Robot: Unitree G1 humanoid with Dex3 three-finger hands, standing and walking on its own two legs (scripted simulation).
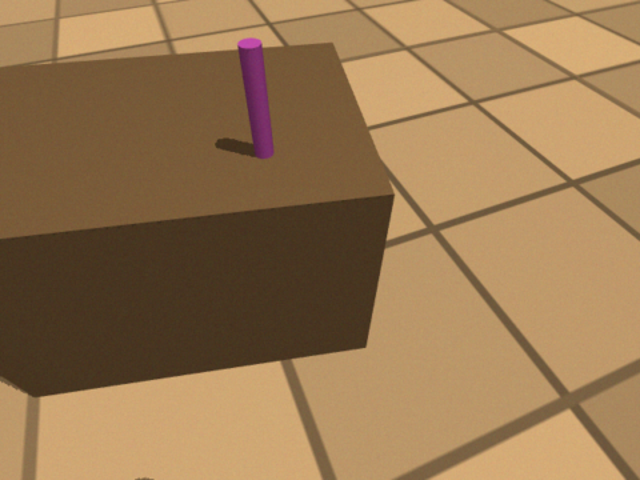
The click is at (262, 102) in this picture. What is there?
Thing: slim round
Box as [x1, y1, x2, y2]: [238, 38, 273, 158]
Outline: 246,38 238,42 238,49 254,151 257,157 266,158 272,155 273,148 261,42 255,38
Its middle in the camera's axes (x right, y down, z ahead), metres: -0.12 -0.27 +0.81
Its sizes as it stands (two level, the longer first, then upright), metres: 0.043 0.043 0.241
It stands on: a support 0.70 m high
